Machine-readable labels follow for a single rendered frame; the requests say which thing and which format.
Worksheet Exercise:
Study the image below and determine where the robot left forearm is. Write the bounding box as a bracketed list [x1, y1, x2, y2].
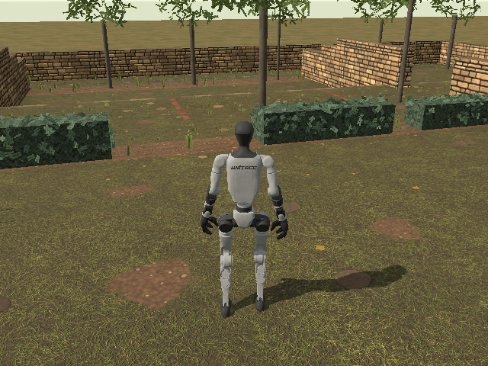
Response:
[202, 184, 217, 218]

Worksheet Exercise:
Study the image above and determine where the robot left hand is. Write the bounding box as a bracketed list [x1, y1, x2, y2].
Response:
[201, 215, 218, 235]

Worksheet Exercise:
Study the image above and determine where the robot right foot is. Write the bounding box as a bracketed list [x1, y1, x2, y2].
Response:
[254, 292, 265, 312]

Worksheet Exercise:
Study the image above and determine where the robot right forearm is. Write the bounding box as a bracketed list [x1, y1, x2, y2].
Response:
[271, 185, 287, 221]

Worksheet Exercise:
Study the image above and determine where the robot right hand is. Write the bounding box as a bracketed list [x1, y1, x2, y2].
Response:
[271, 219, 288, 239]

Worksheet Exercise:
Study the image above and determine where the right robot upper arm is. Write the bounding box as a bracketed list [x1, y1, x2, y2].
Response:
[260, 154, 279, 197]

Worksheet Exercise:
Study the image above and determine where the humanoid robot torso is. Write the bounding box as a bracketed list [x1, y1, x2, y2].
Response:
[226, 150, 262, 229]

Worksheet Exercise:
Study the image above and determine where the left robot upper arm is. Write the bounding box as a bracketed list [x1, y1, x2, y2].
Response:
[209, 154, 228, 195]

